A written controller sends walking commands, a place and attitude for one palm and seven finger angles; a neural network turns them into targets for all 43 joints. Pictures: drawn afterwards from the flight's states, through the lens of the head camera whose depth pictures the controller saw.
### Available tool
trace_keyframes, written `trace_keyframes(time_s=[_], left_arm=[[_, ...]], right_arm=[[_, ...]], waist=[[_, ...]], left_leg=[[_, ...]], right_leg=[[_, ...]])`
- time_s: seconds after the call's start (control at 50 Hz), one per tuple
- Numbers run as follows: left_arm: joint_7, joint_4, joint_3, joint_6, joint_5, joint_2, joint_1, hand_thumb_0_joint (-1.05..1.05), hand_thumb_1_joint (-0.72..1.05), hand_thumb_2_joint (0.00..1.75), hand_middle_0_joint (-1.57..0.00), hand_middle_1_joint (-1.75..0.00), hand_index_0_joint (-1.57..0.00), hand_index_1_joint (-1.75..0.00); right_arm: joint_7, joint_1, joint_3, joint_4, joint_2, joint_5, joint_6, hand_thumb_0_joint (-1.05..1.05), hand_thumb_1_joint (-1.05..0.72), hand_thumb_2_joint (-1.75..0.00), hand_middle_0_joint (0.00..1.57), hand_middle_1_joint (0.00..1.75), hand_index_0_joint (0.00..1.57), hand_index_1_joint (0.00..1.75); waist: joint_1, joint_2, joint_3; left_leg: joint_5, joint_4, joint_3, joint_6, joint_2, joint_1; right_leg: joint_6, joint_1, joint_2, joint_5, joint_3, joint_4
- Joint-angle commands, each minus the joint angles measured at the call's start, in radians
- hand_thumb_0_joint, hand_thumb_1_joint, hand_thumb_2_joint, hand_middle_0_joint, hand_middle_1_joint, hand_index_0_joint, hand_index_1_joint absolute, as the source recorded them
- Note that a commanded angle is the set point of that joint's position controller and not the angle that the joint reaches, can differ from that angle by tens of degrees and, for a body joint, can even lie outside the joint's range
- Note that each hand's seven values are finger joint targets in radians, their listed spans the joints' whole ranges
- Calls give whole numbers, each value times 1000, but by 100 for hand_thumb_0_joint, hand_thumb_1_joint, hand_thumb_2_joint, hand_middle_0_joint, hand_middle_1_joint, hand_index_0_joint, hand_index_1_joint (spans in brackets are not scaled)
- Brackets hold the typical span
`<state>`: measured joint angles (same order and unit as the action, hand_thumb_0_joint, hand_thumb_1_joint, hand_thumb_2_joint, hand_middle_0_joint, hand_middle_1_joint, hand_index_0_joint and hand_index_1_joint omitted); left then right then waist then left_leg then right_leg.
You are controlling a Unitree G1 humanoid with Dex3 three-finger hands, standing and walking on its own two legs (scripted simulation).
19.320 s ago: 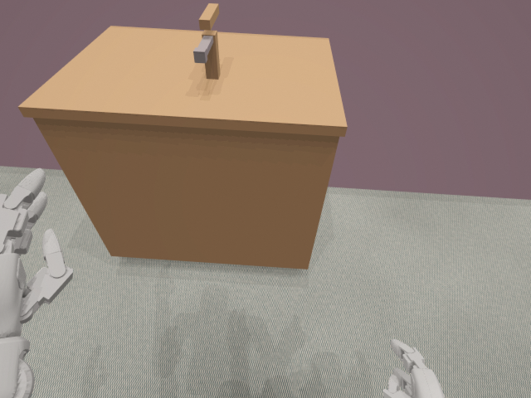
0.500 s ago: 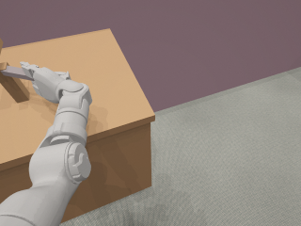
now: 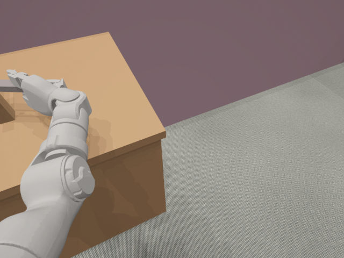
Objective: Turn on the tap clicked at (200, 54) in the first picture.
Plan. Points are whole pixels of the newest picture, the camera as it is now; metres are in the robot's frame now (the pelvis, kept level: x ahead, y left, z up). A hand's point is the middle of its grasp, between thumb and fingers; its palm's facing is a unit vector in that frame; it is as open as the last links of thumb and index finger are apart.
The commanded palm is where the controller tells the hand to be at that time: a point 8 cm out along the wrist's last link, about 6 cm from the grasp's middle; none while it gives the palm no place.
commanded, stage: lift the hand up off the lever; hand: left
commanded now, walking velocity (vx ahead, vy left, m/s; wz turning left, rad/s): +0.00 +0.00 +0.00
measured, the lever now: (31, 86) +0.50 +0.28 +0.16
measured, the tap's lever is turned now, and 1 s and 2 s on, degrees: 62 53 40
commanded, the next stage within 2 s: none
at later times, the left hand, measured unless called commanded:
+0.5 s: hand (58, 85) +0.49 +0.22 +0.16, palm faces +0.81 -0.58 -0.09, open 7.8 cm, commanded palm +0.43 +0.25 +0.18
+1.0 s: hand (53, 89) +0.47 +0.23 +0.17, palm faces +0.80 -0.59 -0.07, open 7.5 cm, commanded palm +0.42 +0.25 +0.20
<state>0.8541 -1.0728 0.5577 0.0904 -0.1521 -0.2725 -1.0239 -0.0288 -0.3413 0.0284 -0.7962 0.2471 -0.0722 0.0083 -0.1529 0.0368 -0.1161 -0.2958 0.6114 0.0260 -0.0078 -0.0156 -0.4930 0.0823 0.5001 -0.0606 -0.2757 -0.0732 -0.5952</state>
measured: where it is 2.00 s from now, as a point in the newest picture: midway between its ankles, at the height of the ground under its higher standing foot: outside the picture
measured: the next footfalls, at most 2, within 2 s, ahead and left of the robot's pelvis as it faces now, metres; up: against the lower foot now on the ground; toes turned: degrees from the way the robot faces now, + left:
none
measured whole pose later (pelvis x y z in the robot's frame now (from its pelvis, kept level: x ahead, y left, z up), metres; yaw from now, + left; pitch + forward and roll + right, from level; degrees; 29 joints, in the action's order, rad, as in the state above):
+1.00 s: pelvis +0.02 +0.01 +0.01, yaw +0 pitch +5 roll +0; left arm 0.80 -0.67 0.48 0.32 -0.06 -0.11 -0.83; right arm -0.01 -0.24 0.04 -0.80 0.22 -0.07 -0.02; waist -0.06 0.04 -0.08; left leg -0.31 0.54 0.02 -0.01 0.00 -0.32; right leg 0.07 0.33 -0.05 -0.30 -0.06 -0.54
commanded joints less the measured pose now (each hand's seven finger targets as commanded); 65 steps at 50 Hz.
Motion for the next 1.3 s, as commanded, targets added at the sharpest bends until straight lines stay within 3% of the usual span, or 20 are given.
trace_keyframes(time_s=[0.0, 0.06, 0.14, 0.16, 0.22, 0.32, 0.36, 0.48, 0.5, 0.66, 0.72, 0.76, 0.78, 0.84, 0.96, 1.06, 1.08, 1.16, 1.18, 1.28], left_arm=[[10, 228, -20, -48, -32, -359, -474, 0, 90, 90, -15, -15, -15, -15], [14, 266, -12, -45, -33, -359, -443, 0, 90, 90, -15, -15, -15, -15], [14, 286, -37, -36, -30, -317, -447, 0, 90, 90, -15, -15, -15, -15], [14, 294, -12, -34, -27, -345, -433, 0, 90, 90, -15, -15, -15, -15], [12, 386, -25, -36, -19, -320, -439, 0, 90, 90, -15, -15, -15, -15], [9, 420, -58, 2, -20, -267, -415, 0, 90, 90, -15, -15, -15, -15], [11, 455, -33, 10, -18, -297, -419, 0, 90, 90, -15, -15, -15, -15], [14, 524, -94, 41, -16, -216, -449, 0, 90, 90, -15, -15, -15, -15], [15, 532, -81, 45, -10, -223, -417, 0, 90, 90, -15, -15, -15, -15], [6, 669, -103, 78, 0, -194, -393, 0, 90, 90, -15, -15, -15, -15], [5, 699, -146, 94, 3, -138, -395, 0, 90, 90, -15, -15, -15, -15], [1, 719, -122, 97, 11, -174, -396, 0, 90, 90, -15, -15, -15, -15], [1, 742, -144, 99, 13, -148, -411, 0, 90, 90, -15, -15, -15, -15], [0, 740, -125, 110, 16, -172, -402, 0, 90, 90, -15, -15, -15, -15], [-4, 774, -156, 121, 10, -154, -456, 0, 90, 90, -15, -15, -15, -15], [-4, 819, -152, 124, 11, -161, -462, 0, 90, 90, -15, -15, -15, -15], [-5, 832, -179, 125, 8, -133, -472, 0, 90, 90, -15, -15, -15, -15], [-10, 890, -136, 123, 21, -178, -420, 0, 90, 90, -15, -15, -15, -15], [-12, 921, -176, 124, 19, -132, -430, 0, 90, 90, -15, -15, -15, -15], [-25, 1012, -200, 134, 39, -101, -394, 0, 90, 90, -15, -15, -15, -15]], right_arm=[[6, -12, 46, 78, 132, 3, -37, 0, -90, -90, 20, 30, 20, 30], [5, -10, 51, 78, 130, -3, -36, 0, -90, -90, 20, 30, 20, 30], [3, -8, 49, 82, 128, -2, -42, 0, -90, -90, 20, 30, 20, 30], [6, -5, 51, 80, 131, -3, -40, 0, -90, -90, 20, 30, 20, 30], [9, 3, 53, 91, 123, -1, -42, 0, -90, -90, 20, 30, 20, 30], [8, 21, 54, 92, 120, -1, -41, 0, -90, -90, 20, 30, 20, 30], [13, 32, 56, 88, 121, -3, -41, 0, -90, -90, 20, 30, 20, 30], [11, 54, 55, 88, 111, -3, -50, 0, -90, -90, 20, 30, 20, 30], [10, 55, 57, 90, 109, -3, -52, 0, -90, -90, 20, 30, 20, 30], [16, 81, 61, 97, 101, -2, -50, 0, -90, -90, 20, 30, 20, 30], [13, 90, 61, 96, 97, 0, -59, 0, -90, -90, 20, 30, 20, 30], [17, 97, 60, 94, 100, 0, -57, 0, -90, -90, 20, 30, 20, 30], [17, 104, 58, 97, 96, 3, -62, 0, -90, -90, 20, 30, 20, 30], [20, 109, 56, 93, 97, 5, -63, 0, -90, -90, 20, 30, 20, 30], [24, 130, 53, 83, 94, 3, -66, 0, -90, -90, 20, 30, 20, 30], [23, 131, 57, 85, 91, 4, -69, 0, -90, -90, 20, 30, 20, 30], [21, 136, 55, 87, 87, 5, -74, 0, -90, -90, 20, 30, 20, 30], [23, 137, 61, 91, 90, 6, -74, 0, -90, -90, 20, 30, 20, 30], [20, 140, 60, 94, 84, 8, -79, 0, -90, -90, 20, 30, 20, 30], [16, 157, 61, 98, 81, 14, -93, 0, -90, -90, 20, 30, 20, 30]], waist=[[47, -59, -286], [66, -21, -330], [55, -57, -306], [67, -62, -311], [76, -42, -364], [77, -36, -321], [90, -17, -331], [85, -5, -311], [99, -12, -325], [120, 25, -385], [116, 23, -369], [124, 23, -367], [121, 22, -369], [127, 1, -366], [125, 52, -372], [137, 64, -419], [133, 76, -420], [157, 74, -466], [150, 78, -471], [160, 95, -455]], left_leg=[[80, -55, -28, 55, 32, -8], [123, -58, -29, 53, 31, 30], [151, -59, -35, 53, 30, 41], [148, -62, -32, 52, 31, 40], [213, -66, -41, 50, 30, 82], [245, -74, -44, 46, 27, 113], [255, -77, -42, 44, 26, 131], [292, -84, -38, 39, 23, 180], [297, -86, -38, 38, 23, 181], [425, -77, -38, 23, 20, 249], [448, -77, -39, 19, 15, 272], [442, -80, -35, 18, 17, 270], [441, -80, -40, 19, 17, 273], [436, -82, -37, 17, 18, 263], [446, -82, -33, 9, 18, 292], [496, -75, -32, 2, 16, 316], [517, -74, -32, -2, 13, 329], [577, -67, -32, -7, 12, 349], [613, -65, -34, -11, 7, 367], [670, -66, -28, -22, -3, 407]], right_leg=[[-106, -280, 84, 156, 82, 130], [-96, -303, 75, 211, 67, 114], [-99, -303, 74, 260, 63, 111], [-99, -319, 75, 258, 63, 112], [-97, -363, 75, 349, 63, 99], [-89, -349, 70, 355, 49, 103], [-84, -361, 69, 352, 47, 103], [-72, -334, 59, 340, 33, 102], [-72, -349, 58, 345, 32, 100], [-63, -401, 59, 461, 23, 76], [-60, -376, 53, 454, 18, 78], [-60, -394, 55, 449, 19, 82], [-62, -392, 58, 462, 23, 83], [-63, -407, 60, 475, 25, 82], [-55, -391, 56, 438, 20, 84], [-52, -412, 56, 478, 20, 73], [-50, -398, 55, 479, 19, 71], [-53, -446, 59, 540, 22, 61], [-52, -441, 58, 556, 21, 59], [-51, -429, 54, 545, 17, 66]])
